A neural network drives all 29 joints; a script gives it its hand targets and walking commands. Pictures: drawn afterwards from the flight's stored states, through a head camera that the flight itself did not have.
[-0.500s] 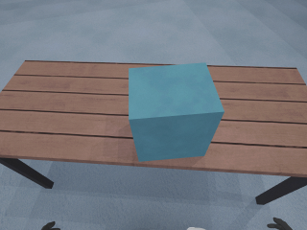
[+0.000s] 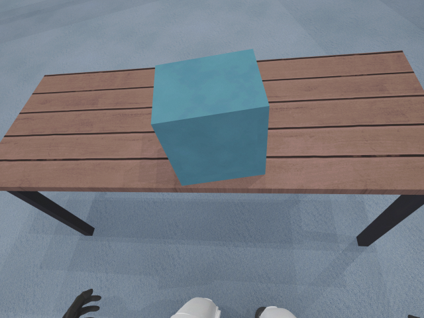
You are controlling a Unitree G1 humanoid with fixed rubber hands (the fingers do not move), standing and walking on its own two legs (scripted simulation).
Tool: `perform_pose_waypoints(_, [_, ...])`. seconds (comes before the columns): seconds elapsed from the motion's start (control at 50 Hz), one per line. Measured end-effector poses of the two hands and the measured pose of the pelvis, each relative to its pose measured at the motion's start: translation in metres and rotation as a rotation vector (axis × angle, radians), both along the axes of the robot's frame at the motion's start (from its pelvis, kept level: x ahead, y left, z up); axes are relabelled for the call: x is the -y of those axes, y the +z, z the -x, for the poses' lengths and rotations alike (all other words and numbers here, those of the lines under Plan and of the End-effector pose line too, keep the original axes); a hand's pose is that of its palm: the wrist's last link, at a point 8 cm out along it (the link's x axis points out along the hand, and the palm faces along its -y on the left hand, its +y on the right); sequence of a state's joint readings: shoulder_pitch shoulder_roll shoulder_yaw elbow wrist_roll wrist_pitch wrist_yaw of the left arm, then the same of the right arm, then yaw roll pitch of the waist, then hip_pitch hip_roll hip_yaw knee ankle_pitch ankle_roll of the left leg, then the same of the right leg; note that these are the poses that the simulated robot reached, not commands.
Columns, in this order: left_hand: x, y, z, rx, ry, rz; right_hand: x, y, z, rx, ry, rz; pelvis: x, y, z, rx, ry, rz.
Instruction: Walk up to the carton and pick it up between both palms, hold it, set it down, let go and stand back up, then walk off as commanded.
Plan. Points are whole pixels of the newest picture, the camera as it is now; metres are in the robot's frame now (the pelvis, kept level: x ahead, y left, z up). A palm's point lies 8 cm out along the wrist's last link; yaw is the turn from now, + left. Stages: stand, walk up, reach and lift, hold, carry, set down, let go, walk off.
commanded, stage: walk off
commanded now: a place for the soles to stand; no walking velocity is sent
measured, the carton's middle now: (214, 123) +0.56 +0.04 -0.04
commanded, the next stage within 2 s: stand in 1.22 s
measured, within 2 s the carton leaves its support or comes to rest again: neither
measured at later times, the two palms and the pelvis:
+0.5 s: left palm out of the picture -0.07 +0.40 -0.13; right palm out of the picture -0.12 -0.23 -0.09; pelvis -0.15 +0.08 +0.00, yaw +2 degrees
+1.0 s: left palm out of the picture -0.15 +0.38 -0.11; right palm out of the picture -0.13 -0.23 -0.11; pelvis -0.19 +0.07 +0.00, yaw -1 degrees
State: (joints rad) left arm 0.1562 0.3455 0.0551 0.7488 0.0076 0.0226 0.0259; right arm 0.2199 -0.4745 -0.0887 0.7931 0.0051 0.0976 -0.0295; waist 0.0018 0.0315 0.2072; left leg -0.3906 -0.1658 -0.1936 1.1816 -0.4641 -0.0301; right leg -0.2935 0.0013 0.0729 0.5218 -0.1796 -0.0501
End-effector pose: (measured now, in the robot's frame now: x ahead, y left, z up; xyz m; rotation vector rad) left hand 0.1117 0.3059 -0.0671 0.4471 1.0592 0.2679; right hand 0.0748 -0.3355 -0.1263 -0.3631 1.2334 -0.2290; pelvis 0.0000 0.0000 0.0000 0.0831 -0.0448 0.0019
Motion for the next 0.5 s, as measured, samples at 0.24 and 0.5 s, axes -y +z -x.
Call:
perform_pose_waypoints(0.24, [-0.045, -0.015, 0.049, 0.089, -0.020, 0.029, -0.039, 0.004, 0.102, -0.008, -0.017, 0.009, -0.034, -0.015, 0.074, 0.027, 0.017, 0.037])
perform_pose_waypoints(0.5, [-0.089, -0.059, 0.182, -0.092, 0.031, 0.128, -0.105, 0.039, 0.198, -0.014, -0.027, 0.065, -0.080, -0.004, 0.154, -0.001, 0.023, 0.124])
